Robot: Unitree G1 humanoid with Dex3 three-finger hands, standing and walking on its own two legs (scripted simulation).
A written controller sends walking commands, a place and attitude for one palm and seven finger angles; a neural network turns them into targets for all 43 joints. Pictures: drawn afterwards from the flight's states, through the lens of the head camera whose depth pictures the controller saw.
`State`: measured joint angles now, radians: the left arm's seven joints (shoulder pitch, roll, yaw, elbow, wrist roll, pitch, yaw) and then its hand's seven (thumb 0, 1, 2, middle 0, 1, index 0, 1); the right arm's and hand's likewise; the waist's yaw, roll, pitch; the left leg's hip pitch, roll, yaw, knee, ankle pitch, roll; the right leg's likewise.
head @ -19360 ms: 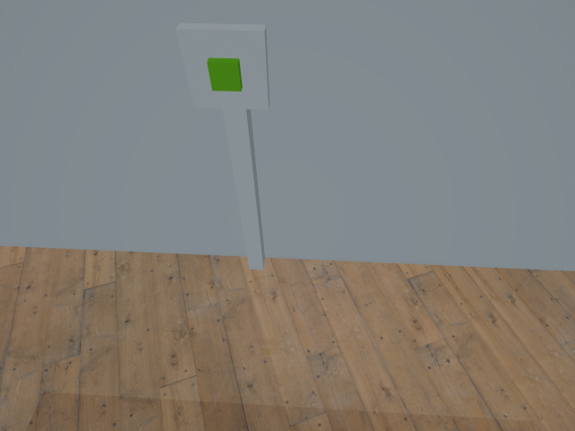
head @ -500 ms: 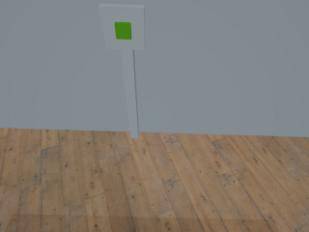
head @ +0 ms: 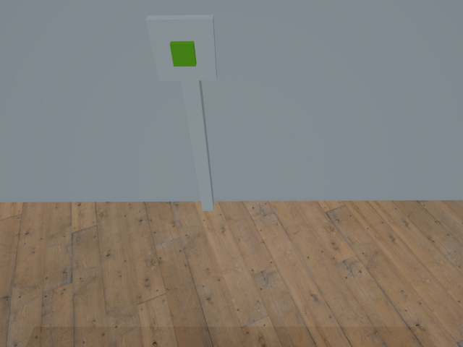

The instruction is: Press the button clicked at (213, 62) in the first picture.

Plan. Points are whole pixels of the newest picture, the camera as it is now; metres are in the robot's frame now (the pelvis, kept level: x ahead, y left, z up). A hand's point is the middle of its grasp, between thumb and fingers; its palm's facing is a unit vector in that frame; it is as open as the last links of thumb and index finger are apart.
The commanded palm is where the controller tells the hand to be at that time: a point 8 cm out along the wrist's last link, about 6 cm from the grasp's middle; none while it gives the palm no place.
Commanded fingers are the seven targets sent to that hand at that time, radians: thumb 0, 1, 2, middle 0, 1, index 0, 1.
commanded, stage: let the arm hang, fingers relaxed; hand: left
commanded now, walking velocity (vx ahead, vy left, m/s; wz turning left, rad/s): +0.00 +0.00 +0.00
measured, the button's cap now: (183, 53) +0.84 +0.19 +0.10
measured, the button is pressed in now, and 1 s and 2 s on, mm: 0 0 0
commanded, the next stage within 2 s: stand and wait in 0.30 s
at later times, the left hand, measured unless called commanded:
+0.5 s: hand out of the picture +0.04 +0.19 -0.17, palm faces +0.01 -0.97 -0.25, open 7.4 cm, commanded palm none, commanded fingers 0.00 0.90 0.90 -0.20 -0.30 -0.20 -0.30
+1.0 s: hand out of the picture +0.10 +0.22 -0.15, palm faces -0.01 -0.95 -0.32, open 7.4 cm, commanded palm none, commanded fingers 0.00 0.90 0.90 -0.20 -0.30 -0.20 -0.30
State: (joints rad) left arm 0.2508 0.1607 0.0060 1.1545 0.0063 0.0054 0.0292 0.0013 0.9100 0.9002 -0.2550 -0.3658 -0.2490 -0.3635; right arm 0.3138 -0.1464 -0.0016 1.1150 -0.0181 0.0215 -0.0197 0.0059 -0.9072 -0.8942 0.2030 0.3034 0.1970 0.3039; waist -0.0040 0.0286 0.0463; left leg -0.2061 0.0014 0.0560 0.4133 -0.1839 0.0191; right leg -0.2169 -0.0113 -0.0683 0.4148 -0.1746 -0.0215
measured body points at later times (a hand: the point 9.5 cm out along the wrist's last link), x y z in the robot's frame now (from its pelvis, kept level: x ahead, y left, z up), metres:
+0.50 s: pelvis +0.01 -0.01 +0.00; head +0.03 -0.02 +0.45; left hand +0.04 +0.24 -0.15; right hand +0.01 -0.24 -0.16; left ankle +0.03 +0.11 -0.74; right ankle +0.03 -0.11 -0.74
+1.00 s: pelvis +0.03 -0.01 +0.01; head +0.05 -0.02 +0.45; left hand +0.10 +0.27 -0.13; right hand +0.08 -0.28 -0.15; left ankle +0.03 +0.11 -0.74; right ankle +0.03 -0.11 -0.74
